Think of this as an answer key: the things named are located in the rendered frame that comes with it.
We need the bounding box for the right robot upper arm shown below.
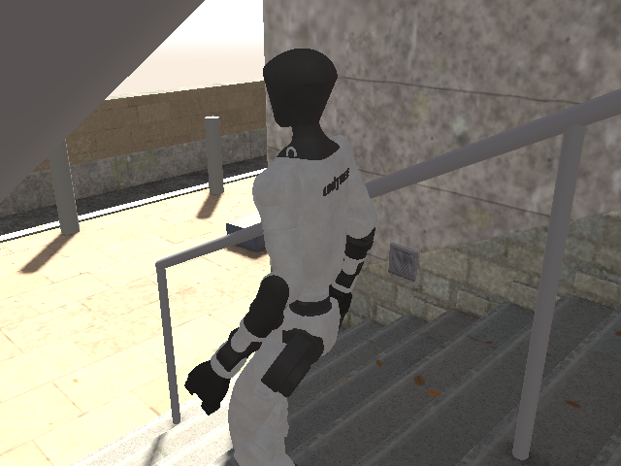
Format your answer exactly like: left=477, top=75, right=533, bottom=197
left=328, top=135, right=377, bottom=239

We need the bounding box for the robot right forearm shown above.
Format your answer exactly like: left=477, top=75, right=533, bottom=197
left=331, top=228, right=376, bottom=293

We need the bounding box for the left robot upper arm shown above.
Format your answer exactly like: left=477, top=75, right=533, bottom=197
left=252, top=161, right=304, bottom=306

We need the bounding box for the robot left shin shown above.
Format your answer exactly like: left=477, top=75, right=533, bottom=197
left=234, top=443, right=295, bottom=466

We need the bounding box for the robot left hand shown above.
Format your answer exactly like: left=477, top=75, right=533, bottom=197
left=184, top=360, right=231, bottom=416

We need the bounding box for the robot right shin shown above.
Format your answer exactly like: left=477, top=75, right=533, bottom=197
left=263, top=397, right=289, bottom=453

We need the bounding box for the robot left forearm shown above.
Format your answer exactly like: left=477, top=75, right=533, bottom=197
left=211, top=275, right=289, bottom=379

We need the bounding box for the robot shin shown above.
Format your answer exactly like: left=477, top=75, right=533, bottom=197
left=263, top=397, right=289, bottom=453
left=234, top=443, right=295, bottom=466

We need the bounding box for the robot right hand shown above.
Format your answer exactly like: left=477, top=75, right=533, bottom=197
left=329, top=284, right=352, bottom=329

